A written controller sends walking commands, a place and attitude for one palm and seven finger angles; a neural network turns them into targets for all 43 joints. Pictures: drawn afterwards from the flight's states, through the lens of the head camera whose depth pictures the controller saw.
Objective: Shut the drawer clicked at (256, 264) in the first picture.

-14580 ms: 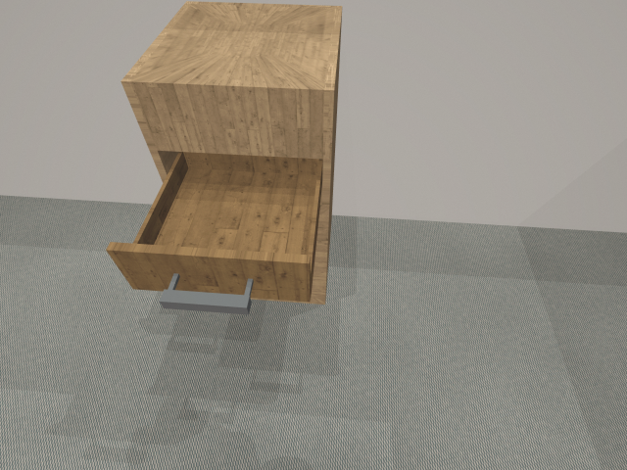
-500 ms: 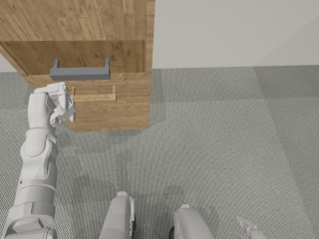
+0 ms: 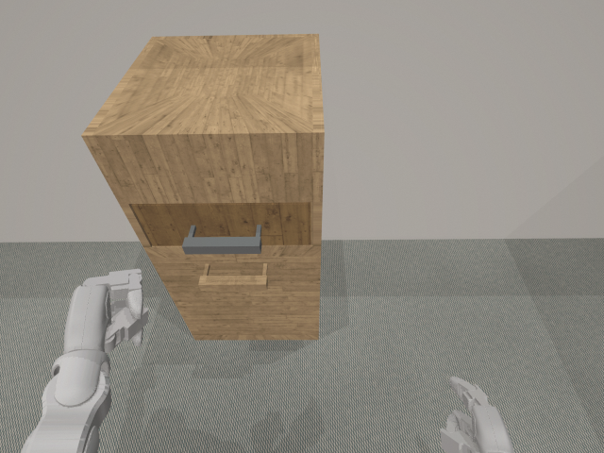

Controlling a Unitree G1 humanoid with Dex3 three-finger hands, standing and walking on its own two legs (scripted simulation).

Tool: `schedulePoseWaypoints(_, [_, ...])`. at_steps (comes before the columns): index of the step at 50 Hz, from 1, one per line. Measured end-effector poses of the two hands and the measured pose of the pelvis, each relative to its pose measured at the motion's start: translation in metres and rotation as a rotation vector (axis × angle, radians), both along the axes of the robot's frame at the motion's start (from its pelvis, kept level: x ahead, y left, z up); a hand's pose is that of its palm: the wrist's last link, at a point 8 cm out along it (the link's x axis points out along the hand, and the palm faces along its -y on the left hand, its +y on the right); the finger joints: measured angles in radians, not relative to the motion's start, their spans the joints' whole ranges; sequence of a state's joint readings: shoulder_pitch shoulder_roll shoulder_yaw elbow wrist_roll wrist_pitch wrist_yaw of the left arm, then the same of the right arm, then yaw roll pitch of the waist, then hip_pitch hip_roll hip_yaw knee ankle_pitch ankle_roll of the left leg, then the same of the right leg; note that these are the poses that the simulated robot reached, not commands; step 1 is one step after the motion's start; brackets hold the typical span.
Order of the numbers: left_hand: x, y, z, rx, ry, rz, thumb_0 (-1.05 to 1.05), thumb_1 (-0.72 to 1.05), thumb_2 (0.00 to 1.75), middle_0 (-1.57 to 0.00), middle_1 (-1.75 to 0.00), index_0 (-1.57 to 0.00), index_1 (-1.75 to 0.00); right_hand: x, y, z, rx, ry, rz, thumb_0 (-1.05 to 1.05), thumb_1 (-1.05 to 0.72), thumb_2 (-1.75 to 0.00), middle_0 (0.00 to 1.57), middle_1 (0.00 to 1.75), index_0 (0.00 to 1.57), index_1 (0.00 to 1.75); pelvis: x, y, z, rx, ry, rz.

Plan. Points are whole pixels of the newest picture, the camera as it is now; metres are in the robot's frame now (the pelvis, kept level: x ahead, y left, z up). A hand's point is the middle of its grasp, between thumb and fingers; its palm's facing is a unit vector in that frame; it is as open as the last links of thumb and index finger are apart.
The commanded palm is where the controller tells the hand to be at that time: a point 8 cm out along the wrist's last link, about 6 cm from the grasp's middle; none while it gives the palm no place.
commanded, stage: draw the hand back to the body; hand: left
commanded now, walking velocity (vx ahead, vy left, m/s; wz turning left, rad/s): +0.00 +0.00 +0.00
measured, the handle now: (224, 237) +0.57 +0.22 -0.15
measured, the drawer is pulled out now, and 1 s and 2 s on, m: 0.00 0.00 0.00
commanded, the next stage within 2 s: step back with the hand held close in 0.56 s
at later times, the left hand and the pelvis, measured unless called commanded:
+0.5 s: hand (52, 338) +0.18 +0.23 +0.19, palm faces +0.42 -0.81 -0.40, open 3.3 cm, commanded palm +0.14 +0.26 +0.19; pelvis +0.01 -0.02 +0.02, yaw +0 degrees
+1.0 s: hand (74, 348) +0.18 +0.22 +0.16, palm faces +0.27 -0.82 -0.50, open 3.3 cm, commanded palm +0.12 +0.27 +0.19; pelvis -0.01 -0.01 +0.01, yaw +0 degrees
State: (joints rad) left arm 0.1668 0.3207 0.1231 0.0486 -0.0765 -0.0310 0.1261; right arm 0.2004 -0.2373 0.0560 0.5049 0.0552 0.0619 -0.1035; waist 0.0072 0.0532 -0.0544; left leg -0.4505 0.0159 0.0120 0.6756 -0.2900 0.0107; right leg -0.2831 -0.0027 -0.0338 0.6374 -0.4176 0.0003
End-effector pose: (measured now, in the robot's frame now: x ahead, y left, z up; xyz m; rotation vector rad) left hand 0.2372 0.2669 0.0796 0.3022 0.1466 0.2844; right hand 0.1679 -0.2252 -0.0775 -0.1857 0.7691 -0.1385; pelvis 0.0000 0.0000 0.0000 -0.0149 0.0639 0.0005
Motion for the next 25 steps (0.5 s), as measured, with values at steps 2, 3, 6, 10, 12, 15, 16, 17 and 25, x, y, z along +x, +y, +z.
schedulePoseWaypoints(2, [-0.007,0.000,0.014,0.009,-0.029,0.005,0.02,0.90,0.90,-1.40,-1.60,-1.39,-1.60,0.006,0.003,0.005,0.009,-0.025,0.017,0.01,-0.91,-0.90,0.20,0.30,0.21,0.30,0.002,0.000,0.004,0.004,-0.021,0.001])
schedulePoseWaypoints(3, [-0.011,-0.001,0.020,0.013,-0.041,0.005,0.02,0.90,0.90,-1.40,-1.60,-1.39,-1.60,0.009,0.004,0.007,0.014,-0.038,0.024,0.01,-0.91,-0.90,0.20,0.30,0.21,0.30,0.003,-0.001,0.005,0.005,-0.031,0.001])
schedulePoseWaypoints(6, [-0.024,-0.003,0.036,0.025,-0.076,0.003,0.02,0.90,0.90,-1.40,-1.60,-1.39,-1.60,0.017,0.006,0.014,0.026,-0.073,0.040,0.01,-0.91,-0.90,0.20,0.30,0.21,0.30,0.005,-0.002,0.009,0.010,-0.055,-0.001])
schedulePoseWaypoints(10, [-0.044,-0.003,0.057,0.057,-0.118,0.010,0.02,0.90,0.90,-1.40,-1.60,-1.39,-1.60,0.025,0.006,0.022,0.034,-0.110,0.055,0.01,-0.91,-0.90,0.20,0.30,0.21,0.30,0.009,-0.005,0.013,0.014,-0.078,-0.002])
schedulePoseWaypoints(12, [-0.054,-0.001,0.069,0.081,-0.142,0.021,0.02,0.90,0.90,-1.40,-1.60,-1.39,-1.60,0.028,0.005,0.024,0.035,-0.125,0.062,0.01,-0.91,-0.90,0.20,0.30,0.21,0.30,0.010,-0.007,0.014,0.015,-0.088,-0.002])
schedulePoseWaypoints(15, [-0.068,-0.001,0.087,0.123,-0.184,0.036,0.02,0.90,0.90,-1.40,-1.60,-1.40,-1.60,0.032,0.003,0.026,0.037,-0.144,0.073,0.01,-0.91,-0.90,0.20,0.30,0.21,0.30,0.011,-0.009,0.015,0.016,-0.100,0.000])
schedulePoseWaypoints(16, [-0.072,-0.001,0.093,0.138,-0.200,0.040,0.02,0.90,0.90,-1.40,-1.60,-1.40,-1.60,0.033,0.003,0.026,0.038,-0.150,0.076,0.01,-0.91,-0.90,0.20,0.30,0.21,0.30,0.011,-0.009,0.015,0.016,-0.103,0.000])
schedulePoseWaypoints(17, [-0.077,-0.001,0.099,0.154,-0.216,0.044,0.02,0.90,0.90,-1.40,-1.60,-1.40,-1.60,0.033,0.002,0.026,0.038,-0.155,0.079,0.01,-0.91,-0.90,0.20,0.30,0.21,0.30,0.012,-0.010,0.015,0.017,-0.106,0.001])
schedulePoseWaypoints(25, [-0.099,-0.005,0.125,0.220,-0.300,0.071,0.02,0.90,0.90,-1.41,-1.60,-1.40,-1.60,0.035,-0.002,0.024,0.051,-0.174,0.081,0.01,-0.91,-0.90,0.20,0.30,0.21,0.30,0.010,-0.016,0.015,0.018,-0.122,0.007])
